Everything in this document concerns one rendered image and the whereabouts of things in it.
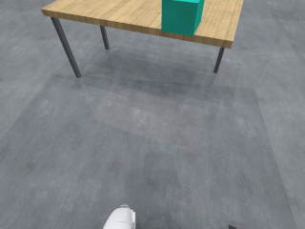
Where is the table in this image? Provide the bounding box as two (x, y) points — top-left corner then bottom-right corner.
(41, 0), (244, 78)

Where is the carton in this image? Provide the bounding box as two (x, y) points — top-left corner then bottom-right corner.
(161, 0), (205, 36)

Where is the robot left shin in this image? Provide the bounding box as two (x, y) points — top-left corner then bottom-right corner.
(120, 204), (130, 209)

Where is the left robot thigh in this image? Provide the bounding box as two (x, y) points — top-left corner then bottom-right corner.
(103, 207), (136, 229)

